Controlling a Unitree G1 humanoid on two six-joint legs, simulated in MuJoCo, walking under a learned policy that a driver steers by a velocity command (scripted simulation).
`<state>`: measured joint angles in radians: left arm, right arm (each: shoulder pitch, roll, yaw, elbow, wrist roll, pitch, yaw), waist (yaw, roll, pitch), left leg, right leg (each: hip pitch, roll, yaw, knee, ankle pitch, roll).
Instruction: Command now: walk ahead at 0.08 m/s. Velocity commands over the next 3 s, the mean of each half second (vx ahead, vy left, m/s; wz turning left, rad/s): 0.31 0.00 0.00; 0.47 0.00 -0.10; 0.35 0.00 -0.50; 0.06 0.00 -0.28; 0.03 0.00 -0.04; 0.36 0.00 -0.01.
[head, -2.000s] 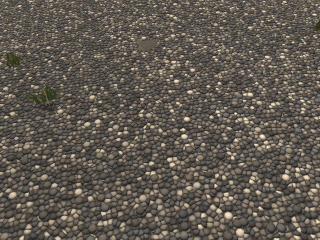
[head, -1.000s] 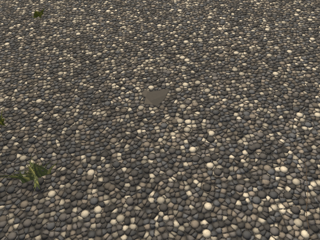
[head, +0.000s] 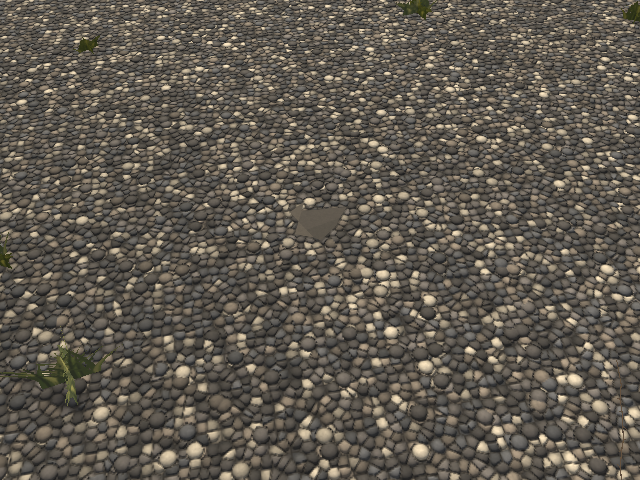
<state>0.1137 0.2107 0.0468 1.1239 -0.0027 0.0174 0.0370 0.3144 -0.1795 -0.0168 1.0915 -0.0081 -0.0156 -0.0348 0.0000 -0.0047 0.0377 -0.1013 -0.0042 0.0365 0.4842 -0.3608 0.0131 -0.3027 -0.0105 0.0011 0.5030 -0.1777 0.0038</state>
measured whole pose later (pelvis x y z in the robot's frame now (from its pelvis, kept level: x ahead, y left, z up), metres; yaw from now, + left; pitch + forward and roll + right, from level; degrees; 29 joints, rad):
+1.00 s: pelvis +0.43 +0.02 +0.01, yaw -4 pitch +0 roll +2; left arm 0.21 0.26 0.07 0.98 -0.04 -0.06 0.02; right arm 0.25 -0.22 -0.06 0.99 -0.01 -0.12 0.03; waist -0.02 -0.04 0.03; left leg -0.18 -0.05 0.15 0.33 -0.15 0.07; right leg -0.60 -0.11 0.07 1.15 -0.25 -0.06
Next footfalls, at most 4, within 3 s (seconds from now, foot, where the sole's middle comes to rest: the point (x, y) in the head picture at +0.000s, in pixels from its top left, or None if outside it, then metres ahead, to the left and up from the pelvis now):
0.76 left None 0.50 0.10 -0.77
1.34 right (403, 369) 0.76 -0.16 -0.77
1.80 left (312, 327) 0.88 0.05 -0.77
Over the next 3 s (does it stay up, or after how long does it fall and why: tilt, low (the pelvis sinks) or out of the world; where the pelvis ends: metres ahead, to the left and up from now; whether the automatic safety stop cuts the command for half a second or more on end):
stays up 0.94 -0.12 0.00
